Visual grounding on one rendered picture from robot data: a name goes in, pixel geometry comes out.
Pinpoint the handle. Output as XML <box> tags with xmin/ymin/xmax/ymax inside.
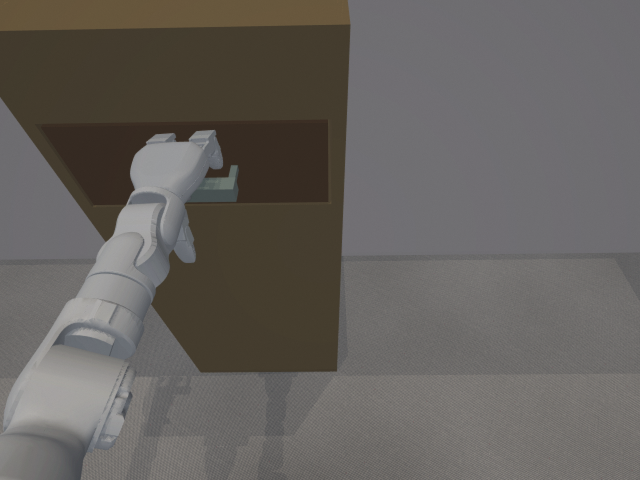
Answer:
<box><xmin>187</xmin><ymin>165</ymin><xmax>239</xmax><ymax>202</ymax></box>

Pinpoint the cabinet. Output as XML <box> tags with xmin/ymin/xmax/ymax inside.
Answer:
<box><xmin>0</xmin><ymin>0</ymin><xmax>350</xmax><ymax>373</ymax></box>

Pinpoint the left robot upper arm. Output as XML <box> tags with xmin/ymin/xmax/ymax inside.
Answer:
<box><xmin>0</xmin><ymin>343</ymin><xmax>137</xmax><ymax>480</ymax></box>

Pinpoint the robot left forearm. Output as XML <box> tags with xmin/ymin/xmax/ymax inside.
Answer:
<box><xmin>3</xmin><ymin>186</ymin><xmax>186</xmax><ymax>431</ymax></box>

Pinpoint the drawer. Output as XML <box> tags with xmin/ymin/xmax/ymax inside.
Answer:
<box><xmin>41</xmin><ymin>119</ymin><xmax>328</xmax><ymax>205</ymax></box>

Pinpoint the left robot hand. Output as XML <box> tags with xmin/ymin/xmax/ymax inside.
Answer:
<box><xmin>130</xmin><ymin>130</ymin><xmax>223</xmax><ymax>263</ymax></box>

